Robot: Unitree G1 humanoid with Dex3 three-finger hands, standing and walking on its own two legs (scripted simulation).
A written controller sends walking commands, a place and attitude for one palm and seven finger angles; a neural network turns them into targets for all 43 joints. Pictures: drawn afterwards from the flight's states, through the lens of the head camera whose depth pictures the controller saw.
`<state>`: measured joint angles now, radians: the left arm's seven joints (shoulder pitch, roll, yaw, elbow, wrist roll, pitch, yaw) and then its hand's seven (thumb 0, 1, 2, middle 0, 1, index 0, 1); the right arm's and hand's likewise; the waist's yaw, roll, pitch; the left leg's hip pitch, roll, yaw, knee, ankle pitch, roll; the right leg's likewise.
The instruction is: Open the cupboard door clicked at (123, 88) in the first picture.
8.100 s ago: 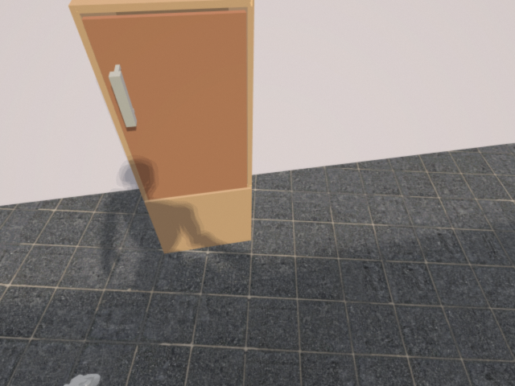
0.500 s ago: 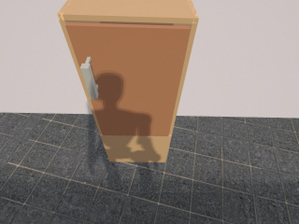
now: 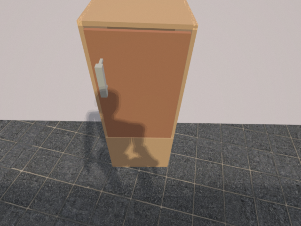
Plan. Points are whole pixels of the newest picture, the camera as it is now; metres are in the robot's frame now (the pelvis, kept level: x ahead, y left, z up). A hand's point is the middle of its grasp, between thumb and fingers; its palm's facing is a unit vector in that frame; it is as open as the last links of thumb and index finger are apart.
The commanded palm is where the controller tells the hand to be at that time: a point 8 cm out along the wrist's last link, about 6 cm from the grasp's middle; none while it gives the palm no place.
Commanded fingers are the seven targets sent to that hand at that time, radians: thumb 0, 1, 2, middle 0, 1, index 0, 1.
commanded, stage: come to a stop and stand still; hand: left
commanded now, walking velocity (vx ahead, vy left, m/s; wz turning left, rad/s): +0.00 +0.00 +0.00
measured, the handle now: (102, 78) +0.61 +0.22 +0.06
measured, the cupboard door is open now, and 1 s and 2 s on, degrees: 0 0 0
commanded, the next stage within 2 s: look again from close up in 0.14 s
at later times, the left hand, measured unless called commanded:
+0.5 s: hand out of the picture -0.03 +0.16 -0.17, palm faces +0.02 -0.99 -0.14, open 7.4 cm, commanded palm none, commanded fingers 0.00 0.90 0.90 -0.20 -0.30 -0.20 -0.30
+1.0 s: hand out of the picture +0.02 +0.15 -0.17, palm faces +0.01 -0.99 -0.15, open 7.4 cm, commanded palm none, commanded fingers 0.00 0.90 0.90 -0.20 -0.30 -0.20 -0.30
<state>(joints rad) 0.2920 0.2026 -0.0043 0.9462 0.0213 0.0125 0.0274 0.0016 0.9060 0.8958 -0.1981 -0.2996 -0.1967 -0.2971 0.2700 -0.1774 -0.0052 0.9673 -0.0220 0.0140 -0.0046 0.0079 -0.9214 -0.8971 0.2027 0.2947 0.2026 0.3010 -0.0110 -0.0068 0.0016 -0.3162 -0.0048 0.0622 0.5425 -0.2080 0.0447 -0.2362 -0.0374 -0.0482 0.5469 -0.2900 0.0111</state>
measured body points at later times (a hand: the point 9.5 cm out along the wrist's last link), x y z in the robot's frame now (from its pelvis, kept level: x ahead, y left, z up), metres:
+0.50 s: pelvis +0.01 +0.00 +0.01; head +0.01 +0.01 +0.46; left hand -0.03 +0.21 -0.16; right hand +0.01 -0.22 -0.15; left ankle +0.05 +0.09 -0.73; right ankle +0.00 -0.13 -0.73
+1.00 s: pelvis +0.03 -0.01 +0.00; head +0.02 +0.00 +0.45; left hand +0.02 +0.21 -0.16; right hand +0.02 -0.23 -0.15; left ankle +0.05 +0.09 -0.73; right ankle +0.00 -0.13 -0.73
